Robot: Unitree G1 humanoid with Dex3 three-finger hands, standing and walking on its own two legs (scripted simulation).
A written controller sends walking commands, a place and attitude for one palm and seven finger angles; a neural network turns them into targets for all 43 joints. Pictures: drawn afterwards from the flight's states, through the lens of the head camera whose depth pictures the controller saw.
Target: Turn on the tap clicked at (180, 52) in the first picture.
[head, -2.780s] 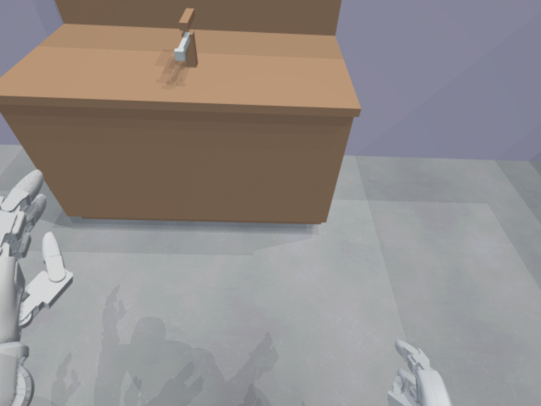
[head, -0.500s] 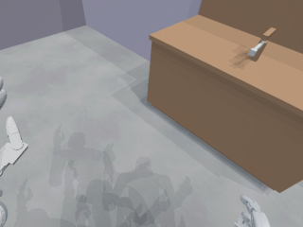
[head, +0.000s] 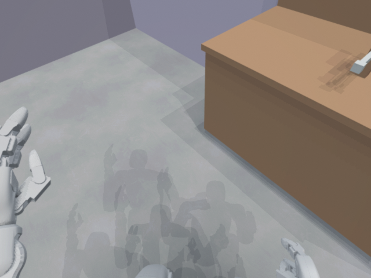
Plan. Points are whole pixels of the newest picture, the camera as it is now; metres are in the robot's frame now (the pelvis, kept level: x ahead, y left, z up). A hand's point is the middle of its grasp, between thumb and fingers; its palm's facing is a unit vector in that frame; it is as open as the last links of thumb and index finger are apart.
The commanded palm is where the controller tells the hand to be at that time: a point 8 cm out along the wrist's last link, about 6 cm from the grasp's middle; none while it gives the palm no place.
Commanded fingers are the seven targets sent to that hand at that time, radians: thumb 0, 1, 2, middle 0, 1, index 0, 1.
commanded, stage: walk to a spot facing it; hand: left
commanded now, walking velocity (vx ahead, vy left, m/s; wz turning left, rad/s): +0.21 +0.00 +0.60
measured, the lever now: (358, 67) +0.72 -0.50 +0.05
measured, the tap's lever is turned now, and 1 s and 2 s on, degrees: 0 0 0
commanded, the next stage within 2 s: turn to face it in 0.08 s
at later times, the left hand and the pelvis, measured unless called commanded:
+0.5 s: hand (49, 126) +0.32 +0.26 +0.20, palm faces +0.45 -0.81 -0.37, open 7.5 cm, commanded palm +0.26 +0.30 +0.19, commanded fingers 0.00 0.90 0.90 -0.20 -0.30 -0.20 -0.30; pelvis +0.10 +0.01 +0.01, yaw +1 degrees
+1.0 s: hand (142, 107) +0.35 +0.09 +0.21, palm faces +0.16 -0.85 -0.51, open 7.5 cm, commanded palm +0.31 +0.16 +0.19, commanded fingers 0.00 0.90 0.90 -0.20 -0.30 -0.20 -0.30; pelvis +0.08 -0.07 +0.01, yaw -14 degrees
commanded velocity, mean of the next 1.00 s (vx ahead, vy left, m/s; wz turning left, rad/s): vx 0.01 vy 0.00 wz -0.42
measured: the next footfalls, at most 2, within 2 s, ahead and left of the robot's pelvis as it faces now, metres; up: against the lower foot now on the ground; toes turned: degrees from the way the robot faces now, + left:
left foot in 0.30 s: +0.17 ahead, +0.16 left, +0.00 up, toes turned +14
right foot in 0.64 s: +0.18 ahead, -0.10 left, +0.00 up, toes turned -11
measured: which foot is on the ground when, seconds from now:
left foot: up 0.00-0.28, down 0.30-0.66, up 0.68-1.00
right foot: down 0.00-0.30, up 0.32-0.62, down 0.64-1.00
